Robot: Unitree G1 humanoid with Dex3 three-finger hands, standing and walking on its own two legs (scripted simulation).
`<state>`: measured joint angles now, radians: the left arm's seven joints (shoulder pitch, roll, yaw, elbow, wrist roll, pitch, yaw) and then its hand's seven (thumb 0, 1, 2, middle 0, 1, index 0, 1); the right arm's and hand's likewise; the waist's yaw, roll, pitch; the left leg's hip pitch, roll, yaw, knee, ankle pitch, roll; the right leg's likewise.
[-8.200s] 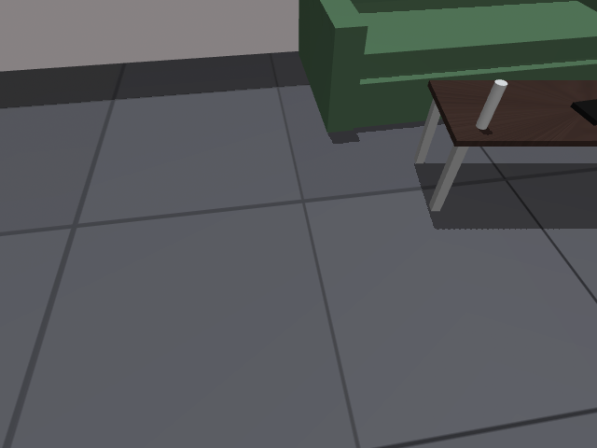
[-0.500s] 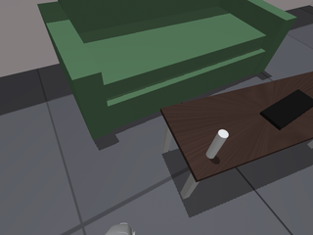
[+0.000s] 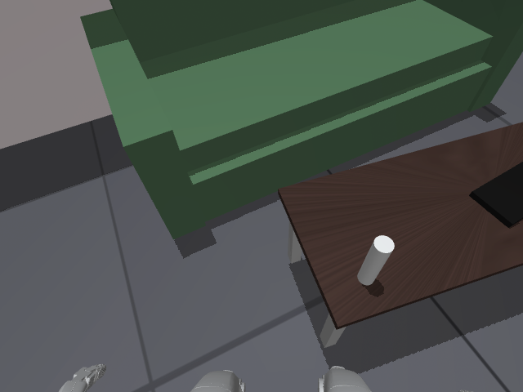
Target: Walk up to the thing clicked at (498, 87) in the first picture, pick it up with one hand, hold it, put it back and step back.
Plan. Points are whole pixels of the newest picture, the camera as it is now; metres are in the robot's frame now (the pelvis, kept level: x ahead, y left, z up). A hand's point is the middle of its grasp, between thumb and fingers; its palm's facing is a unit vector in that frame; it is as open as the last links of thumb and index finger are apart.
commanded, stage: walk up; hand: right
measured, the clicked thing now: (374, 262) +0.41 -0.23 -0.24
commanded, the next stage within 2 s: stand in 1.30 s
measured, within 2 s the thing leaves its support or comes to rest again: neither
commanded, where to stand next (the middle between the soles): +0.06 +0.03 m, yaw -1 degrees
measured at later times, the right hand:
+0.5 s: hand out of the picture +0.11 -0.24 -0.13, palm faces -0.04 +0.94 -0.35, open 7.4 cm
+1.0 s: hand out of the picture +0.10 -0.25 -0.12, palm faces +0.00 +0.94 -0.34, open 7.4 cm
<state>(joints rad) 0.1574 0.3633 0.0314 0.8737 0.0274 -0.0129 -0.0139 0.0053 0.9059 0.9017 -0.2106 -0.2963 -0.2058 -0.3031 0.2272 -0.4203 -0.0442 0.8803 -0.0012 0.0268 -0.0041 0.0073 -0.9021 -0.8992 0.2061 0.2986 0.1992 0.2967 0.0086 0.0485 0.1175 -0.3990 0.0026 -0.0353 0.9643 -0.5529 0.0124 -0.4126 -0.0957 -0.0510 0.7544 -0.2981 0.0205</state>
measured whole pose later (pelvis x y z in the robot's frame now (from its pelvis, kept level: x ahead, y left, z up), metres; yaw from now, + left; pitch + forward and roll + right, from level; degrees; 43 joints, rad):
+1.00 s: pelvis +0.01 +0.01 +0.04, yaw +0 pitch -3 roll +0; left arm 0.09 0.36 0.00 1.15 0.01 -0.02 -0.01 0.01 0.91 0.90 -0.21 -0.30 -0.20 -0.30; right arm 0.08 -0.36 -0.02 1.13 -0.01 0.01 0.01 0.01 -0.90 -0.90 0.21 0.30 0.20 0.30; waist 0.01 0.00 0.06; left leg -0.09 0.00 0.03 0.35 -0.21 0.00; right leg -0.15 -0.03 0.01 0.36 -0.16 0.03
